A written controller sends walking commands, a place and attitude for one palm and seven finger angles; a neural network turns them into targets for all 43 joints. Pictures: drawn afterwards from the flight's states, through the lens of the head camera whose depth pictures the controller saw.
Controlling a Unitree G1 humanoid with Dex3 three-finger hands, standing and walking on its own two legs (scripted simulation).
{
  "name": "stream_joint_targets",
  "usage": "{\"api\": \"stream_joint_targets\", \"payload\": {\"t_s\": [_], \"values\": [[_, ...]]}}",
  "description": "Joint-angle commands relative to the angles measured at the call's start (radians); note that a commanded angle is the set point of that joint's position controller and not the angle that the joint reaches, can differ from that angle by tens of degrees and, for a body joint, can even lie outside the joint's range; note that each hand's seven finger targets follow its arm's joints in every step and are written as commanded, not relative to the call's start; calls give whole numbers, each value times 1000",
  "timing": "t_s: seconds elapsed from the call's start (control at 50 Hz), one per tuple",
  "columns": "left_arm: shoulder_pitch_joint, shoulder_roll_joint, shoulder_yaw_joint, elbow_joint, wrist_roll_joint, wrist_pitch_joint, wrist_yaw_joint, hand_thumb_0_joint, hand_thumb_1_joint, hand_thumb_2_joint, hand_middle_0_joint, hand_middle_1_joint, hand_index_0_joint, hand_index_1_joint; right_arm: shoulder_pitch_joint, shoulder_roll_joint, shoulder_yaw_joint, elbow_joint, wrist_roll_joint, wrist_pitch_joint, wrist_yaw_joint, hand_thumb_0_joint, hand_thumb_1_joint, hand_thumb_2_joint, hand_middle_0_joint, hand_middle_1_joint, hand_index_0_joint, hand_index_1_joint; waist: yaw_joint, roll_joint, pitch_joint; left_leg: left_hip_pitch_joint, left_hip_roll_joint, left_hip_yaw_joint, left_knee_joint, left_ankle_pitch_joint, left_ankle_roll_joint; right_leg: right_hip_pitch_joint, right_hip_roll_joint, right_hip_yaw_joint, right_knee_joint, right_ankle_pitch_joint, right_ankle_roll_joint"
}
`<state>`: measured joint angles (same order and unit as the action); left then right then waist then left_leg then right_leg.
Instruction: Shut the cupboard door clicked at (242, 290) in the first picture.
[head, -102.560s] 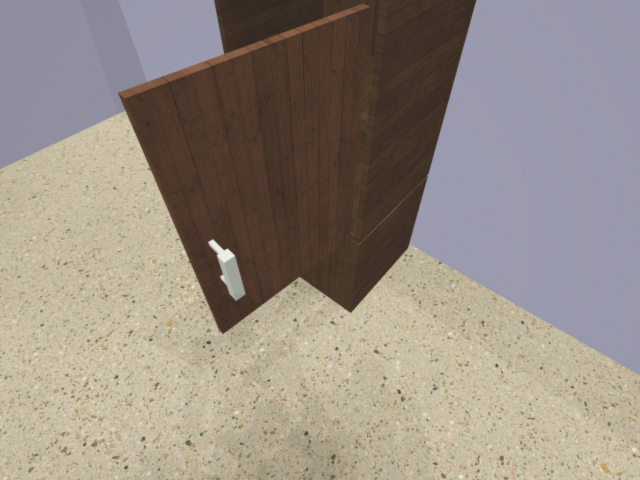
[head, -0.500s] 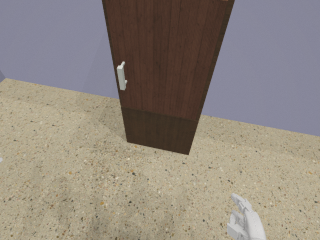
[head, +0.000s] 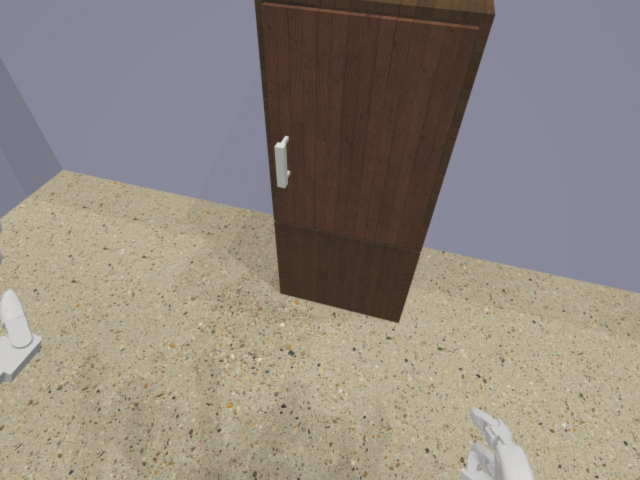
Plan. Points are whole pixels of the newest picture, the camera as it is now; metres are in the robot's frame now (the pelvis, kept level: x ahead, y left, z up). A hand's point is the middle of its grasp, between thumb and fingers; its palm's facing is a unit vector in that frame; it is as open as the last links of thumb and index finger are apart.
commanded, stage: stop stepping back and stand still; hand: left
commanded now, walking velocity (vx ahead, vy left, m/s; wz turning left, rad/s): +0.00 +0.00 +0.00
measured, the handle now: (284, 161) +0.87 +0.13 -0.11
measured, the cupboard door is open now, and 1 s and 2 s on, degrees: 0 0 0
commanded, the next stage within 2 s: let the arm hang, fingers relaxed in 0.20 s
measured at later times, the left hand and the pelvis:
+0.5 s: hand (150, 472) +0.16 +0.23 -0.10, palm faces -0.01 -0.93 -0.36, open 7.4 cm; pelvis +0.00 +0.01 -0.01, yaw +0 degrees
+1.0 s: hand out of the picture -0.04 +0.21 -0.17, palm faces +0.04 -0.96 -0.26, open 7.3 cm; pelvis +0.01 +0.00 +0.00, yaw +1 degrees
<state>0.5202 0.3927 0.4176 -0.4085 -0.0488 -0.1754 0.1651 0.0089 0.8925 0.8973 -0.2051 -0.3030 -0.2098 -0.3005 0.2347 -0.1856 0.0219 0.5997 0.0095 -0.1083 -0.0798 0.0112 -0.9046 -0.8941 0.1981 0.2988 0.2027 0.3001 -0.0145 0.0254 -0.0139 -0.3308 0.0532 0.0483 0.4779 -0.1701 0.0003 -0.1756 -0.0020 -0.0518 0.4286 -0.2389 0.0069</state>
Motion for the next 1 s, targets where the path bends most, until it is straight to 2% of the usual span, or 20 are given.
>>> {"api": "stream_joint_targets", "payload": {"t_s": [0.0,0.02,0.04,0.1,0.12,0.24,0.26,0.28,0.3,0.34,0.38,0.42,0.46,0.5,0.54,0.58,0.68,0.84,0.92,0.98], "values": [[-35,161,83,-214,0,-52,10,0,900,900,-200,-300,-200,-300,-98,-132,-56,-137,-6,-49,-6,0,-900,-900,200,300,200,300,9,-1,-22,22,15,-53,-141,-266,-2,-52,-11,64,-130,-161,-11],[-46,184,103,-235,0,-53,12,0,900,900,-200,-300,-200,-300,-105,-135,-59,-135,-9,-52,-9,0,-900,-900,200,300,200,300,8,0,-40,51,8,-44,-123,-241,-3,-63,-18,78,-143,-162,-15],[-57,168,86,-251,1,-54,12,0,900,900,-200,-300,-200,-300,-101,-129,-55,-133,-8,-53,-9,0,-900,-900,200,300,200,300,6,-10,-46,65,9,-46,-109,-212,-1,-62,-26,77,-141,-146,-15],[-92,181,95,-271,4,-55,17,0,900,900,-200,-300,-200,-300,-103,-131,-54,-128,-8,-60,-15,0,-900,-900,200,300,200,300,8,26,-59,92,13,-52,-111,-181,2,-59,-22,74,-127,-115,-8],[-113,203,109,-283,6,-55,20,0,900,900,-200,-300,-200,-300,-109,-138,-56,-123,-10,-63,-18,0,-900,-900,200,300,200,300,7,49,-56,96,13,-55,-113,-191,1,-66,-20,77,-130,-124,-9],[-89,160,85,-238,14,-60,18,0,900,900,-200,-300,-200,-300,-108,-128,-44,-123,-9,-65,-20,0,-900,-900,200,300,200,300,11,135,4,9,45,-111,-221,-330,8,-25,12,32,-74,-114,1],[-76,153,83,-215,13,-59,17,0,900,900,-200,-300,-200,-300,-106,-127,-44,-123,-8,-63,-18,0,-900,-900,200,300,200,300,13,109,9,-6,44,-110,-220,-330,8,-14,13,31,-77,-105,1],[-68,-13,-309,560,89,96,-134,0,900,900,-200,-300,-200,-300,-170,-340,-96,126,-17,-87,77,0,-900,-900,200,300,200,300,-4,92,70,-97,72,-132,-34,-26,21,-105,-70,18,47,33,-33],[-71,-9,-293,586,75,169,-158,0,900,900,-200,-300,-200,-300,-102,-280,-91,123,-7,-13,81,0,-900,-900,200,300,200,300,5,77,-1,1,70,-72,-5,75,12,-114,-84,72,18,34,-37],[-106,-35,-313,602,76,180,-166,0,900,900,-200,-300,-200,-300,-66,-263,-90,123,-20,8,78,0,-900,-900,200,300,200,300,11,25,-56,18,91,-94,14,130,26,-118,-67,44,62,-19,-43],[-151,0,-317,693,80,172,-170,0,900,900,-200,-300,-200,-300,-89,-279,-73,127,-23,36,81,0,-900,-900,200,300,200,300,20,-77,-46,-21,90,-129,-7,118,45,-78,-54,43,78,-18,-46],[-183,23,-329,806,81,168,-168,0,900,900,-200,-300,-200,-300,-90,-273,-66,143,-30,52,83,0,-900,-900,200,300,200,300,19,-199,-52,7,67,-134,17,133,41,-86,-81,81,56,8,-60],[-211,14,-346,915,78,172,-162,0,900,900,-200,-300,-200,-300,-65,-232,-55,169,-34,74,84,0,-900,-900,200,300,200,300,6,-240,-61,59,30,-100,58,144,32,-115,-125,112,33,54,-75],[-232,-6,-366,1011,74,183,-154,0,900,900,-200,-300,-200,-300,-46,-200,-45,202,-38,94,83,0,-900,-900,200,300,200,300,-3,-178,-55,95,17,-88,51,128,21,-136,-133,115,22,25,-73],[-223,-19,-373,1096,71,187,-151,0,900,900,-200,-300,-200,-300,-44,-192,-41,231,-39,102,82,0,-900,-900,200,300,200,300,2,-5,-34,87,36,-110,-7,95,25,-124,-105,97,29,-53,-54],[-190,-32,-374,1183,70,189,-150,0,900,900,-200,-300,-200,-300,-44,-179,-41,264,-38,107,76,0,-900,-900,200,300,200,300,17,108,-11,41,40,-127,-67,-10,31,-78,-82,90,19,-81,-46],[-149,-51,-369,1330,67,182,-152,0,900,900,-200,-300,-200,-300,0,-159,-53,332,-33,115,61,0,-900,-900,200,300,200,300,20,176,8,44,37,-134,-100,-122,27,-48,-80,91,-41,-74,-64],[-148,-69,-378,1459,67,173,-149,0,900,900,-200,-300,-200,-300,75,-152,-64,415,-25,116,51,0,-900,-900,200,300,200,300,3,-26,64,116,47,-123,-108,-102,30,-106,-92,86,-106,-113,-65],[-137,-72,-381,1487,68,173,-145,0,900,900,-200,-300,-200,-300,82,-146,-63,440,-24,119,53,0,-900,-900,200,300,200,300,5,-86,104,132,42,-103,-107,-95,29,-146,-97,90,-128,-156,-62],[-142,-84,-384,1497,67,175,-142,0,900,900,-200,-300,-200,-300,84,-125,-59,459,-26,118,53,0,-900,-900,200,300,200,300,3,-82,125,127,41,-101,-118,-88,28,-151,-97,92,-127,-154,-57]]}}
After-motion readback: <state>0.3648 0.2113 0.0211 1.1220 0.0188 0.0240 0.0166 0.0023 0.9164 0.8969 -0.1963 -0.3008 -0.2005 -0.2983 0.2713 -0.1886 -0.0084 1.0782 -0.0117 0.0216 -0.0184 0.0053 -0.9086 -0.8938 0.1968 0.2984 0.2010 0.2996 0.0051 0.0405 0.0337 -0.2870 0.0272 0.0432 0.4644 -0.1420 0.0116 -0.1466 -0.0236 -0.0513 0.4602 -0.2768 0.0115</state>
